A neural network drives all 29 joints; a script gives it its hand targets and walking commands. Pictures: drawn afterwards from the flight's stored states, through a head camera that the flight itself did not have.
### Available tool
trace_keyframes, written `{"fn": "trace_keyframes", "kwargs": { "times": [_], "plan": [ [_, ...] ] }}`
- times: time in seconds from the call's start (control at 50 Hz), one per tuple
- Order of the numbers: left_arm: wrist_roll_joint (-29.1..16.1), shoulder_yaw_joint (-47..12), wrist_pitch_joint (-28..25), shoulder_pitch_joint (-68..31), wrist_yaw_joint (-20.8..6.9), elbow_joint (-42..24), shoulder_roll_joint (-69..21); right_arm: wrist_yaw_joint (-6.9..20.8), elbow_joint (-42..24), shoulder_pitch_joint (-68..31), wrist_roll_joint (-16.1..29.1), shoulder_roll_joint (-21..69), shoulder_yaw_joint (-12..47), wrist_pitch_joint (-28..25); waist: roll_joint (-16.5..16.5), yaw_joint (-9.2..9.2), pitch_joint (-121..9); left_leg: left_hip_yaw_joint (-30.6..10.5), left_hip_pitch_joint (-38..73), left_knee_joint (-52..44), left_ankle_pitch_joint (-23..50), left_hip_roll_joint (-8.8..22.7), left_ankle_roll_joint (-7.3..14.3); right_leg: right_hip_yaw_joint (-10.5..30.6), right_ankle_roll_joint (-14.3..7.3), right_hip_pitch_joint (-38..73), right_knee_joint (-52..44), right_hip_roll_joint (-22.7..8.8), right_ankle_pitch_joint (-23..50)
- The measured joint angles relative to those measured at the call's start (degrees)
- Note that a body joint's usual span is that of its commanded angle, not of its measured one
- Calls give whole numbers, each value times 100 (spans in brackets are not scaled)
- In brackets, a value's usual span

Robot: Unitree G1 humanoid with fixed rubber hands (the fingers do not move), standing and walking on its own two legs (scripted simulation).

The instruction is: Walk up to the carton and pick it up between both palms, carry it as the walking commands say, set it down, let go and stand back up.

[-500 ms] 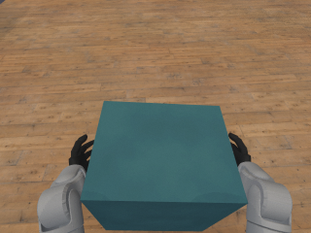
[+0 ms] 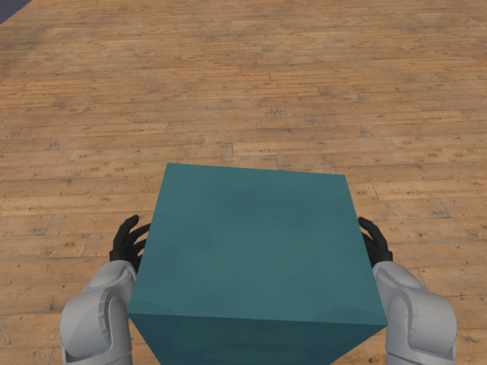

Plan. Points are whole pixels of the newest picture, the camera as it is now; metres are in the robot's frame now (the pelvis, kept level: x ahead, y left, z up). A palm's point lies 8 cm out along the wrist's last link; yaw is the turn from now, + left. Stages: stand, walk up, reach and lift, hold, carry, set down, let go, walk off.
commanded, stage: carry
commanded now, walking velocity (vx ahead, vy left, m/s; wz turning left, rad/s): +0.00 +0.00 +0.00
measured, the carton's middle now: (247, 277) +0.27 +0.01 +0.01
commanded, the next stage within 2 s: none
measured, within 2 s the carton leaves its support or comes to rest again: neither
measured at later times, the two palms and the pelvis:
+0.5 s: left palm (107, 311) +0.19 +0.19 +0.08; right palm (381, 300) +0.21 -0.16 +0.08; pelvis -0.05 +0.01 +0.00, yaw +1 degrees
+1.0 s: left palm (123, 297) +0.22 +0.19 +0.05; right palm (373, 290) +0.24 -0.17 +0.05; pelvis -0.04 +0.01 +0.00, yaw +1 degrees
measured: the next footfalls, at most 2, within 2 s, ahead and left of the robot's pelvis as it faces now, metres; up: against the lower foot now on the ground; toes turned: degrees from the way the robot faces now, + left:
left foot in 0.20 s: -0.01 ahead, +0.12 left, +0.00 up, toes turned +4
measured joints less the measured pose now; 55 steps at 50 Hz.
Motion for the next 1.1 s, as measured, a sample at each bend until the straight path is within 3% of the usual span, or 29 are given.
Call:
{"fn": "trace_keyframes", "kwargs": {
  "times": [0.04,0.08,0.16,0.2,0.26,0.38,0.82,1.1],
  "plan": [
    [0,-5,5,-1,-17,-15,-1,-17,-60,36,0,12,0,0,4,-81,0,-33,17,675,-110,2,0,-3,-25,-3,0,2,49],
    [0,-16,-34,-1,-46,-35,-3,-25,-120,20,1,1,0,3,11,-151,-11,-40,234,761,-167,4,0,-8,-31,-5,-1,5,104],
    [1,-41,-86,-1,-51,8,-4,-30,-122,-71,1,-58,0,74,14,-219,-47,39,1004,-208,-303,6,0,-29,-30,-7,-3,10,194],
    [1,-42,-85,-1,-51,12,-2,-34,-121,-84,1,-61,0,93,12,-233,-53,66,1474,-1135,2,7,-5,-57,-4,-9,-3,17,236],
    [2,24,-23,1,-60,66,4,-84,-30,-53,0,13,-3,95,-165,-177,-61,99,1496,-1255,284,-115,-11,-51,37,-6,-8,-126,300],
    [1,95,-29,-1,-57,263,4,-149,211,-95,1,38,-4,79,-191,-4,-147,121,1467,-1197,313,-127,-11,-53,66,-7,-21,-153,377],
    [5,113,-1153,-193,-56,1662,81,-115,1583,-377,0,-149,-7,-933,-191,-66,-93,121,1486,-1240,343,-128,-11,-52,64,-8,-22,-153,377],
    [5,35,-1729,-251,-97,2076,156,19,2014,-423,-5,-216,-7,-1551,-191,-68,-24,120,1486,-1241,315,-128,-11,-52,64,-7,-22,-153,350]
  ]
}}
